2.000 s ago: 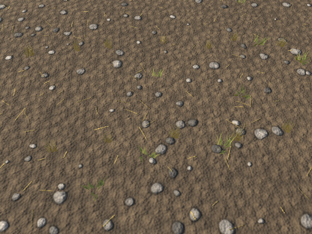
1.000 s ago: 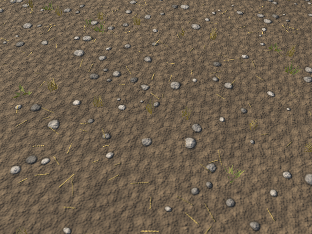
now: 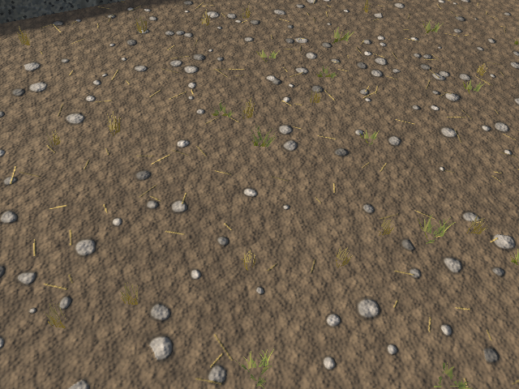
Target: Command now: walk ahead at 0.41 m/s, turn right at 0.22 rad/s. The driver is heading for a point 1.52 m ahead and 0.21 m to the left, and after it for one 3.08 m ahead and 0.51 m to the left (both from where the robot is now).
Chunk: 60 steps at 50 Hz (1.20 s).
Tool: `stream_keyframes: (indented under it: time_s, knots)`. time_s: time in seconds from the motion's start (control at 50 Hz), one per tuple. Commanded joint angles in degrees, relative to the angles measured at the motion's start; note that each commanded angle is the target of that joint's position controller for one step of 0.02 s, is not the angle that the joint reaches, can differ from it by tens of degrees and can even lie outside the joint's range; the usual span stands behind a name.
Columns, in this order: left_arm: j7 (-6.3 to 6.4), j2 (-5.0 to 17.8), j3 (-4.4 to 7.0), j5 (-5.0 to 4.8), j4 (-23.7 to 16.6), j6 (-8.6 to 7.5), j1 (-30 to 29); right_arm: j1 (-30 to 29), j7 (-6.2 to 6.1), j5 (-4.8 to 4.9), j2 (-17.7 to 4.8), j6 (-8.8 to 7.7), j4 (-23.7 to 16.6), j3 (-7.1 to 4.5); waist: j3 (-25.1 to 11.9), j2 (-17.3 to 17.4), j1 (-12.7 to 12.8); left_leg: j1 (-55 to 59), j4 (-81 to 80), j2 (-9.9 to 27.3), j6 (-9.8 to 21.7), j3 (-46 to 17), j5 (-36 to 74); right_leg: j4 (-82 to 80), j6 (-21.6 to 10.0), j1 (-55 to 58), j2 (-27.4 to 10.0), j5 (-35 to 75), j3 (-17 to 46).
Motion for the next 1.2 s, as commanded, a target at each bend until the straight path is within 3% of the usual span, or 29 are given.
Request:
stream_keyframes:
  time_s: [0.02,0.14,0.18,0.2,0.22,0.24,0.26,0.28,0.3,0.34,0.42,0.56,0.64,0.66,0.68,0.7,0.72,0.74,0.76,0.78,0.82,0.88,0.94,0.98,1.02,1.04,1.06,1.1,1.2]
  knots:
    - [-0.73,0.53,-0.59,-0.13,-6.91,-1.89,-10.41,-1.03,-0.07,0.54,-9.4,-0.59,-2.77,-1.82,7.24,10.93,-1.15,1.39,-10.68,10.76,8.81,-9.34,1.87,-8.93,1.14,-6.08,-2.32,4.12,-4.09]
    - [-2.32,1.35,-0.73,-1.21,-8.34,-2.85,-13.78,2.47,0.77,1.93,-12.25,0.48,-0.51,-2.34,8.6,12.03,-1.83,1.62,-7.58,13.67,9.05,-8.16,8.81,-23.14,-1.8,5.95,-0.65,-0.38,-7.48]
    - [-2.09,3.53,0.48,-1.11,-6.49,-2.97,-6.81,0.89,0.64,2.3,-12.92,0.89,-0.22,-2.44,4.92,11.5,3.47,1.47,-0.62,13.22,7.42,-5.94,24.33,-27.98,-4.58,17.6,1.28,1.15,-8.7]
    - [-1.53,6.12,1.89,-0.87,-3.94,-2.82,1.24,0.95,0.57,2.15,-11.6,0.76,-0.14,-1.99,-0.61,9.2,7.36,-1.05,9.57,10.24,5.76,-2.34,32.11,-29.02,-6.4,29.65,1.46,1.79,-8.23]
    - [-0.71,9.7,2.95,-0.01,-2.05,-2.41,12.41,-0.19,0.57,0.69,-8.29,0.32,-1.93,-0.6,-10.14,2.65,12.3,-12.8,27.52,7.59,3.25,0.31,20.69,-27.07,-10.03,47.78,-9.22,0.67,3.77]
    - [-0.74,15.31,3.66,0.33,-0.87,-2.15,15.57,3.74,0.7,0.31,-1.95,-1.12,-4.29,1.43,-16.81,-15.45,9.61,-33.84,46.98,-2.15,-0.15,0.55,-14.27,-33.94,-18.97,61.94,-22.8,-9.18,30.92]
    - [-0.86,9.82,2.29,0.33,-0.58,-2.36,15.41,0.37,0.89,1.84,-8.08,-2.26,-3.63,-0.21,-14.47,-9.67,11.5,-39.82,54.43,0.11,0.18,-6.01,-16.48,-38.08,-18.84,58.16,-22.3,-14.97,34.71]
    - [-0.88,7.5,1.25,0.21,-0.57,-2.58,11.53,-4.1,1.2,2.81,-10.33,-2.74,-5.05,-0.93,-6.62,-7.79,10.25,-42.73,55.37,2.81,1.18,-4.94,-11.54,-38.49,-16.62,51.9,-20.07,-11.88,26.33]
    - [-0.97,5.89,0.66,0.29,-0.8,-2.62,8.12,-6.18,1.1,2.23,-9.49,-2.76,-5.05,-0.74,-2.9,-3.86,8.7,-40.7,53.16,4.88,1.27,-3.86,-6.57,-39.55,-15.43,44.85,-17.19,-6.89,19.91]
    - [-1.22,3.56,-0.08,1.04,-0.95,-2.84,3.71,-6.18,1.33,0.87,-7.83,-2.03,-4.8,-0.8,1.46,-3.66,5.13,-35.47,48.17,6.95,0.55,-3.96,-1.08,-43.07,-14.6,34.61,-13.43,1.39,12.67]
    - [-0.91,4.7,0.44,0.41,0.88,-4.08,3.15,-7.74,1.55,0.38,-5.02,-0.37,-5.41,-0.12,4.19,-1.69,2.81,-34.39,40.28,7.05,-1.6,-2.91,4.43,-47.14,-15.6,28.47,-12.52,11.15,5.91]
    - [0.19,7.73,1.14,-0.4,4.92,-3.31,8.82,-22.18,3.28,0.55,-3.99,-1.54,-9.64,1.07,7.67,-0.32,7.19,-27.65,15.37,2.59,-0.51,-0.67,22.72,-46.2,-12.08,28.33,-10.91,15.06,-0.85]
    - [0.87,8.69,1.4,-0.27,6.65,-2.01,8.81,-19.59,3.95,-0.22,-6.92,-1.84,-9.55,-0.22,3.45,-2.24,4.39,-21.12,11.01,-0.13,2.46,-1.09,19.21,-36.7,-8.52,35.61,-12.09,26.91,-0.57]
    - [1.07,8.74,1.35,-0.33,6.51,-1.67,7.42,-14.72,3.71,-0.63,-8.13,-1.85,-8.03,-0.94,0.5,-2.13,1.5,-14.48,9.41,-1.77,3.5,0.29,19.85,-30.62,-7.09,35.8,-10.36,32.65,-1.48]
    - [1.21,7.4,0.82,0.03,6.4,-1.5,8.28,-9.25,3.24,-1.06,-10.53,-1.91,-6.53,-1.81,-3.97,0.0,-0.74,-4.54,8.57,-0.45,4.9,0.18,30.75,-21.08,-4.68,33.35,-6.78,31.23,-3.44]
    - [1.13,3.4,-0.68,1.88,5.42,-1.78,13.31,-4.42,2.69,-2.35,-14.93,-1.71,-6.4,-2.36,-13.34,9.79,0.3,14.63,14.65,11.87,10.43,-11.44,53.48,-3.35,-1.52,20.41,-2.29,9.24,-4.91]
    - [0.56,-0.72,-2.21,1.03,7.85,-1.89,22.71,-3.69,2.86,-1.91,-14.0,-0.99,-6.02,-1.74,-23.03,19.77,2.78,26.61,12.21,23.54,20.44,-29.8,56.75,14.61,1.49,7.91,4.42,-31.75,-1.25]
    - [0.44,5.57,-0.72,-0.28,9.32,-1.59,20.06,-3.58,3.15,-0.36,-10.95,-0.13,-6.3,-1.25,-23.57,12.46,0.21,22.2,8.33,20.46,18.87,-30.06,44.89,18.72,1.46,6.81,2.69,-31.45,4.41]
    - [0.64,7.02,-0.21,-1.27,7.43,-0.96,13.64,-8.46,3.16,0.18,-9.55,0.22,-6.55,-0.71,-14.38,9.32,0.96,14.93,6.08,18.24,16.48,-23.7,36.63,18.49,1.49,2.53,0.02,-28.25,1.93]
    - [1.24,6.25,-0.38,-0.72,6.67,-0.1,9.71,-12.85,3.02,0.1,-7.18,0.48,-6.83,0.13,-8.45,5.79,2.18,6.69,3.74,15.65,14.66,-19.65,31.72,14.99,1.89,2.56,-2.29,-24.68,0.15]
    - [2.09,4.55,-0.37,0.28,6.7,1.96,9.26,-17.99,2.87,-1.26,-5.55,0.62,-6.67,0.66,-3.8,7.94,5.59,-7.98,-0.91,12.35,12.78,-14.22,24.71,7.14,2.31,11.35,-5.08,-18.66,-0.14]
    - [2.87,1.56,-1.14,0.89,7.93,2.91,11.15,-20.67,2.57,-1.94,-5.81,0.4,-5.58,0.46,-3.68,9.89,7.17,-14.64,-3.03,9.98,13.03,-8.6,23.91,-4.79,2.68,19.9,-4.42,-15.74,-2.26]
    - [2.77,2.19,-1.12,0.98,8.19,3.08,8.45,-19.74,1.9,-1.28,-6.78,1.08,-3.91,0.23,-4.63,9.13,5.76,-14.48,-4.08,10.15,12.58,-8.69,10.89,-13.5,1.93,24.04,-4.2,-7.34,-2.87]
    - [2.47,2.01,-1.05,1.37,8.6,3.19,7.58,-20.81,1.67,-0.75,-6.55,1.84,-3.28,0.51,-2.46,8.43,6.46,-17.49,-4.52,8.84,10.48,-8.59,-4.05,-19.96,0.9,28.08,-3.19,-2.06,-4.16]
    - [2.4,2.23,-1.07,2.46,8.2,3.07,6.07,-19.25,1.67,-0.7,-4.01,2.21,-1.82,1.52,0.92,6.74,6.55,-20.19,-3.74,6.08,6.03,-8.07,-15.0,-26.6,-0.82,30.48,-4.18,0.03,-2.77]
    - [2.63,4.18,-0.93,2.51,7.23,2.82,4.95,-17.89,1.65,-1.01,-3.46,2.33,-1.23,1.77,3.08,3.87,5.4,-20.06,-0.74,3.8,3.46,-6.78,-15.9,-31.1,-2.35,28.79,-7.71,-0.36,1.28]
    - [2.76,8.01,0.08,1.6,8.1,2.72,2.75,-14.84,1.48,-0.83,-3.69,2.57,-1.0,1.4,4.89,-4.33,1.58,-16.17,0.93,-0.31,1.49,-2.22,-11.7,-31.73,-3.85,21.01,-7.41,-11.7,1.72]
    - [2.34,2.69,-1.12,1.99,8.44,1.59,1.01,-16.33,0.84,-0.98,-4.55,2.96,-0.38,1.22,5.48,-5.34,2.5,-7.99,5.14,-0.69,0.72,-0.94,-3.36,-35.2,-2.32,14.28,-5.87,-18.34,1.12]
    - [2.18,2.68,-1.29,1.08,10.43,-0.22,2.13,-15.63,0.44,-0.77,-4.1,3.12,2.19,1.17,2.25,-0.8,3.44,-6.81,6.46,0.13,1.94,-1.26,6.82,-30.75,-0.82,21.17,-4.63,-0.93,-0.85]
